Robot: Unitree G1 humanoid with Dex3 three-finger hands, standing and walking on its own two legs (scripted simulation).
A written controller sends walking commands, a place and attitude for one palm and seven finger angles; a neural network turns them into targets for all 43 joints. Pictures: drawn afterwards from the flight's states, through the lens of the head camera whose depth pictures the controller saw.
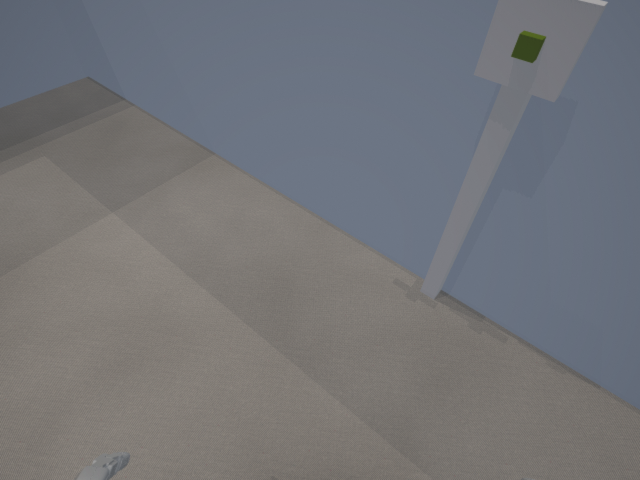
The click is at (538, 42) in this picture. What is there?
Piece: button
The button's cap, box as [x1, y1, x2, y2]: [511, 31, 545, 62]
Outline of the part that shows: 523,31 520,33 511,56 532,62 536,58 545,36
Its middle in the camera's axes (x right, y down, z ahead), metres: +0.41 -0.38 +0.77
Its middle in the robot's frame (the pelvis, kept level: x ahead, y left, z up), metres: +0.87 -0.37 +0.17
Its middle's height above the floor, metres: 0.94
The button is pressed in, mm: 0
